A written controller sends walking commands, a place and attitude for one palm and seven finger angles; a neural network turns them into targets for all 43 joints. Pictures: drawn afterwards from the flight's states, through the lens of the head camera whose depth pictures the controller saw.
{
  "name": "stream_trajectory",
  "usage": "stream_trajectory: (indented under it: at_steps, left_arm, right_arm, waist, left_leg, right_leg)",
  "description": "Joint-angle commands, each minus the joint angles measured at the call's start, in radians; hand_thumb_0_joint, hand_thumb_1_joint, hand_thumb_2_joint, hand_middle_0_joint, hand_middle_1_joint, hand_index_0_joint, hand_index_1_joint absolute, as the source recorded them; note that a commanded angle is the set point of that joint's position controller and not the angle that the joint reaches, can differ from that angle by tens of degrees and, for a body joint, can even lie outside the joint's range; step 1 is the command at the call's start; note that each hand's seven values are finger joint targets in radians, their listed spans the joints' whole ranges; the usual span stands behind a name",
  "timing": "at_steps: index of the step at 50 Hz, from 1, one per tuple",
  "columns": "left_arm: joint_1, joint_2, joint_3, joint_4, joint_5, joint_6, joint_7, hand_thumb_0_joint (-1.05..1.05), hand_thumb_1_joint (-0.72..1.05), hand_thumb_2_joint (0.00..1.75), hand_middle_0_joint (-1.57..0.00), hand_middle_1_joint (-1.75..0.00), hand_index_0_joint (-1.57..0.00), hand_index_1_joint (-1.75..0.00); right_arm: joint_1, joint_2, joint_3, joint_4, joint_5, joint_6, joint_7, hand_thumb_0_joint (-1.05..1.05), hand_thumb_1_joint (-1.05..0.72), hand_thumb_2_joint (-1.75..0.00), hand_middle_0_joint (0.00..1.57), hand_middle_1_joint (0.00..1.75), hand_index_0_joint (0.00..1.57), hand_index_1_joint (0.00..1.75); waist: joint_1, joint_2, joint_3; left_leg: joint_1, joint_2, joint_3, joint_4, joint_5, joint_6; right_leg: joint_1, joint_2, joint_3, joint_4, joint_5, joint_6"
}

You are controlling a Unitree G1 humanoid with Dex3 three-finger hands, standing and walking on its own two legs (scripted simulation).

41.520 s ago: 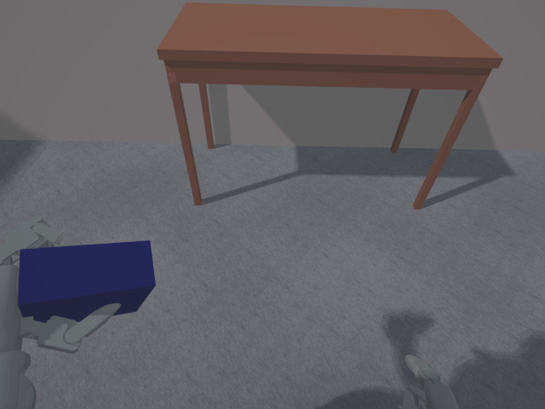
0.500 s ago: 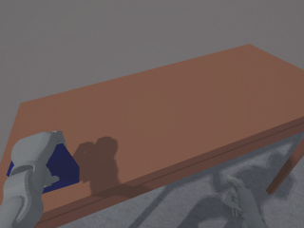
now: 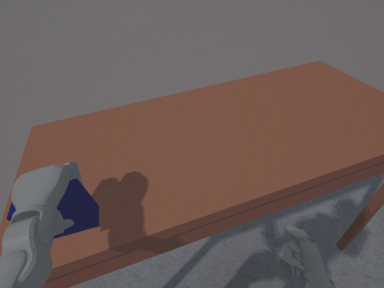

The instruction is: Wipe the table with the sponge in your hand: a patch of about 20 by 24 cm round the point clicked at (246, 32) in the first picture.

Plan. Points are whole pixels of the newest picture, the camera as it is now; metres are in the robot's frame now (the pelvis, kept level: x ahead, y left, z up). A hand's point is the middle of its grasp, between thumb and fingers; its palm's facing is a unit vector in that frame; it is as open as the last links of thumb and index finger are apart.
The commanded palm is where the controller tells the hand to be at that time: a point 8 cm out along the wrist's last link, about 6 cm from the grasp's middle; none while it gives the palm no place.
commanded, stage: lower the sponge onto the table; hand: left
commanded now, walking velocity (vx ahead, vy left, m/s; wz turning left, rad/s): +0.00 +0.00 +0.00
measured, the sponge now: (63, 215) +0.21 +0.32 +0.06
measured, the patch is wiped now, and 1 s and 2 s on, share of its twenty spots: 0.05 0.25 0.25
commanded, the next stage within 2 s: wipe forward along the first lane in 0.18 s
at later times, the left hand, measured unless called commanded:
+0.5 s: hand (60, 191) +0.24 +0.32 +0.11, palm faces +0.04 -0.04 -1.00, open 9.1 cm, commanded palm +0.21 +0.31 +0.14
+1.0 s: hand (65, 174) +0.28 +0.35 +0.10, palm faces -0.05 -0.01 -1.00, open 9.1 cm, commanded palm +0.26 +0.34 +0.12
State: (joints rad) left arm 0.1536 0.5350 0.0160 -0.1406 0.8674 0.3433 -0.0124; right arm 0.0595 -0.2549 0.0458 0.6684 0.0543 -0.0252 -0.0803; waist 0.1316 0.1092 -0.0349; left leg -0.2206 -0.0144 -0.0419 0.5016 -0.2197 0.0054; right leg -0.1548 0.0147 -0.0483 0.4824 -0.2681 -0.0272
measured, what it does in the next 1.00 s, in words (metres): stands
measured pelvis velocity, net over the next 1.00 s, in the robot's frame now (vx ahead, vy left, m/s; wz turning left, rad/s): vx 0.00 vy -0.02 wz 0.01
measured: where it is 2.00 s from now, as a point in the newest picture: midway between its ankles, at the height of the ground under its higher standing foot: outside the picture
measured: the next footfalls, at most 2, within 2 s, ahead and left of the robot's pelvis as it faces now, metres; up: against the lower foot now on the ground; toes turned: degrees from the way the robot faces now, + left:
none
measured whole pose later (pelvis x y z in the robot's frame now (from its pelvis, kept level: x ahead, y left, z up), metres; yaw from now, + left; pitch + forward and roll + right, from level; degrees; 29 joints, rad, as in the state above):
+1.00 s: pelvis +0.00 -0.02 -0.01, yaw +1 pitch +2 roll -1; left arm -0.20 0.61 0.08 0.35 0.90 0.24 -0.05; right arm 0.17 -0.31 0.01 0.70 0.08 0.03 -0.10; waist 0.07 0.11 -0.06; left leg -0.37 0.01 -0.07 0.58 -0.25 0.00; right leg -0.29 0.04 -0.07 0.56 -0.29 -0.05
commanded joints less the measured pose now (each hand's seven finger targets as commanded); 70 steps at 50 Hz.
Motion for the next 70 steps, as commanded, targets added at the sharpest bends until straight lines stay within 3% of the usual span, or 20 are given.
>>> stream_trajectory:
  at_steps: [1,5,9,10,15,19,20,22,26,34,36,41,46,54,57,59,63,64,69,70]
  left_arm:
    - [-0.22,0.182,0.103,-0.106,0.034,0.028,0.045,0.0,0.1,1.3,-1.2,-1.6,-1.2,-1.6]
    - [-0.203,0.127,0.041,-0.107,0.035,0.053,0.03,0.0,0.1,1.3,-1.2,-1.6,-1.2,-1.6]
    - [-0.194,0.171,0.078,-0.106,0.039,0.054,0.021,0.0,0.1,1.3,-1.2,-1.6,-1.2,-1.6]
    - [-0.18,0.13,0.047,-0.1,0.031,0.054,0.017,0.0,0.1,1.3,-1.2,-1.6,-1.2,-1.6]
    - [-0.164,0.12,0.045,-0.057,0.027,0.052,0.014,0.0,0.1,1.3,-1.2,-1.6,-1.2,-1.6]
    - [-0.278,0.198,0.082,0.036,0.05,0.055,0.012,0.0,0.1,1.3,-1.2,-1.6,-1.2,-1.6]
    - [-0.283,0.155,0.042,0.052,0.047,0.056,0.007,0.0,0.1,1.3,-1.2,-1.6,-1.2,-1.6]
    - [-0.324,0.162,0.033,0.125,0.056,0.055,-0.003,0.0,0.1,1.3,-1.2,-1.6,-1.2,-1.6]
    - [-0.317,0.188,0.049,0.179,0.059,0.04,-0.021,0.0,0.1,1.3,-1.2,-1.6,-1.2,-1.6]
    - [-0.353,0.255,0.099,0.286,0.06,-0.025,-0.049,0.0,0.1,1.3,-1.2,-1.6,-1.2,-1.6]
    - [-0.364,0.216,0.068,0.295,0.062,-0.044,-0.048,0.0,0.1,1.3,-1.2,-1.6,-1.2,-1.6]
    - [-0.403,0.257,0.098,0.409,0.054,-0.071,-0.038,0.0,0.1,1.3,-1.2,-1.6,-1.2,-1.6]
    - [-0.467,0.257,0.075,0.478,0.072,-0.085,-0.031,0.0,0.1,1.3,-1.2,-1.6,-1.2,-1.6]
    - [-0.559,0.317,0.106,0.598,0.079,-0.118,-0.024,0.0,0.1,1.3,-1.2,-1.6,-1.2,-1.6]
    - [-0.589,0.29,0.074,0.644,0.089,-0.129,-0.022,0.0,0.1,1.3,-1.2,-1.6,-1.2,-1.6]
    - [-0.598,0.34,0.115,0.65,0.089,-0.138,-0.018,0.0,0.1,1.3,-1.2,-1.6,-1.2,-1.6]
    - [-0.641,0.303,0.073,0.697,0.1,-0.148,-0.012,0.0,0.1,1.3,-1.2,-1.6,-1.2,-1.6]
    - [-0.669,0.346,0.104,0.699,0.101,-0.155,-0.01,0.0,0.1,1.3,-1.2,-1.6,-1.2,-1.6]
    - [-0.718,0.377,0.118,0.764,0.115,-0.166,0.001,0.0,0.1,1.3,-1.2,-1.6,-1.2,-1.6]
    - [-0.74,0.335,0.072,0.771,0.117,-0.166,0.0,0.0,0.1,1.3,-1.2,-1.6,-1.2,-1.6]
  right_arm:
    - [-0.225,-0.096,-0.033,-0.173,0.002,-0.053,-0.001,0.0,-0.9,-0.9,0.2,0.3,0.2,0.3]
    - [-0.239,-0.093,-0.03,-0.189,0.001,-0.052,0.001,0.0,-0.9,-0.9,0.2,0.3,0.2,0.3]
    - [-0.259,-0.095,-0.029,-0.185,0.004,-0.051,0.002,0.0,-0.9,-0.9,0.2,0.3,0.2,0.3]
    - [-0.24,-0.094,-0.027,-0.191,0.001,-0.049,0.002,0.0,-0.9,-0.9,0.2,0.3,0.2,0.3]
    - [-0.224,-0.097,-0.029,-0.181,0.002,-0.045,0.003,0.0,-0.9,-0.9,0.2,0.3,0.2,0.3]
    - [-0.222,-0.112,-0.027,-0.156,0.01,-0.04,-0.009,0.0,-0.9,-0.9,0.2,0.3,0.2,0.3]
    - [-0.207,-0.11,-0.026,-0.167,0.007,-0.039,-0.013,0.0,-0.9,-0.9,0.2,0.3,0.2,0.3]
    - [-0.192,-0.117,-0.028,-0.148,0.011,-0.033,-0.019,0.0,-0.9,-0.9,0.2,0.3,0.2,0.3]
    - [-0.163,-0.123,-0.033,-0.15,0.013,-0.034,-0.021,0.0,-0.9,-0.9,0.2,0.3,0.2,0.3]
    - [-0.124,-0.141,-0.046,-0.15,0.016,-0.021,-0.018,0.0,-0.9,-0.9,0.2,0.3,0.2,0.3]
    - [-0.094,-0.138,-0.051,-0.153,0.016,-0.02,-0.017,0.0,-0.9,-0.9,0.2,0.3,0.2,0.3]
    - [-0.051,-0.155,-0.062,-0.136,0.019,-0.01,-0.02,0.0,-0.9,-0.9,0.2,0.3,0.2,0.3]
    - [-0.031,-0.162,-0.068,-0.126,0.024,0.0,-0.019,0.0,-0.9,-0.9,0.2,0.3,0.2,0.3]
    - [-0.009,-0.171,-0.073,-0.122,0.031,0.012,-0.016,0.0,-0.9,-0.9,0.2,0.3,0.2,0.3]
    - [0.018,-0.175,-0.077,-0.116,0.032,0.023,-0.012,0.0,-0.9,-0.9,0.2,0.3,0.2,0.3]
    - [0.012,-0.175,-0.076,-0.121,0.033,0.024,-0.01,0.0,-0.9,-0.9,0.2,0.3,0.2,0.3]
    - [0.034,-0.174,-0.08,-0.118,0.034,0.033,-0.008,0.0,-0.9,-0.9,0.2,0.3,0.2,0.3]
    - [0.029,-0.176,-0.076,-0.12,0.036,0.032,-0.01,0.0,-0.9,-0.9,0.2,0.3,0.2,0.3]
    - [0.055,-0.18,-0.08,-0.11,0.036,0.041,-0.011,0.0,-0.9,-0.9,0.2,0.3,0.2,0.3]
    - [0.063,-0.178,-0.078,-0.112,0.034,0.043,-0.01,0.0,-0.9,-0.9,0.2,0.3,0.2,0.3]
  waist:
    - [-0.01,-0.067,-0.096]
    - [-0.008,-0.057,-0.104]
    - [-0.004,-0.089,-0.101]
    - [-0.006,-0.09,-0.115]
    - [-0.014,-0.119,-0.078]
    - [-0.032,-0.118,-0.029]
    - [-0.032,-0.108,-0.043]
    - [-0.044,-0.12,-0.021]
    - [-0.042,-0.135,-0.093]
    - [-0.053,-0.148,-0.087]
    - [-0.062,-0.147,-0.092]
    - [-0.075,-0.207,-0.059]
    - [-0.083,-0.156,-0.073]
    - [-0.087,-0.194,-0.104]
    - [-0.099,-0.188,-0.094]
    - [-0.089,-0.171,-0.111]
    - [-0.1,-0.163,-0.091]
    - [-0.099,-0.157,-0.095]
    - [-0.102,-0.17,-0.119]
    - [-0.11,-0.153,-0.119]
  left_leg:
    - [0.045,-0.021,-0.016,-0.07,0.076,0.023]
    - [0.036,-0.018,-0.02,-0.08,0.059,0.026]
    - [0.043,-0.016,-0.028,-0.079,0.054,0.028]
    - [0.033,-0.016,-0.023,-0.078,0.059,0.029]
    - [0.021,-0.015,-0.017,-0.068,0.046,0.03]
    - [0.008,-0.019,-0.018,-0.069,0.001,0.029]
    - [0.0,-0.023,-0.009,-0.065,0.002,0.031]
    - [-0.008,-0.024,-0.009,-0.063,-0.011,0.029]
    - [-0.005,-0.029,-0.001,-0.031,0.041,0.034]
    - [-0.04,-0.035,0.005,0.009,0.061,0.042]
    - [-0.045,-0.036,0.011,0.018,0.071,0.044]
    - [-0.088,-0.039,0.019,0.038,0.043,0.047]
    - [-0.108,-0.041,0.019,0.038,0.02,0.047]
    - [-0.155,-0.037,0.011,0.046,-0.024,0.051]
    - [-0.169,-0.039,0.013,0.047,-0.033,0.051]
    - [-0.172,-0.036,0.007,0.044,-0.031,0.052]
    - [-0.183,-0.036,0.011,0.039,-0.073,0.053]
    - [-0.187,-0.032,0.004,0.034,-0.072,0.052]
    - [-0.197,-0.032,0.001,0.033,-0.069,0.053]
    - [-0.199,-0.035,0.007,0.033,-0.074,0.054]
  right_leg:
    - [-0.063,0.003,0.038,-0.112,0.038,-0.028]
    - [-0.054,0.005,0.024,-0.099,0.04,-0.031]
    - [-0.054,0.01,0.052,-0.1,0.038,-0.034]
    - [-0.044,0.006,0.018,-0.096,0.044,-0.029]
    - [-0.069,0.008,0.02,-0.102,0.039,-0.025]
    - [-0.112,0.013,0.047,-0.116,-0.012,-0.027]
    - [-0.101,0.007,0.022,-0.114,-0.009,-0.023]
    - [-0.123,0.009,0.021,-0.119,-0.02,-0.019]
    - [-0.088,0.001,0.031,-0.101,0.048,-0.016]
    - [-0.096,0.0,0.066,-0.091,0.132,-0.016]
    - [-0.106,-0.004,0.046,-0.084,0.145,-0.01]
    - [-0.132,-0.007,0.064,-0.087,0.141,-0.001]
    - [-0.16,-0.005,0.063,-0.084,0.091,-0.005]
    - [-0.169,-0.003,0.082,-0.078,0.045,-0.008]
    - [-0.186,-0.001,0.058,-0.073,0.032,-0.005]
    - [-0.176,-0.001,0.071,-0.071,0.032,-0.011]
    - [-0.215,0.001,0.055,-0.081,-0.039,-0.007]
    - [-0.214,0.004,0.062,-0.078,-0.042,-0.014]
    - [-0.213,0.008,0.055,-0.072,-0.039,-0.015]
    - [-0.213,0.007,0.044,-0.07,-0.043,-0.012]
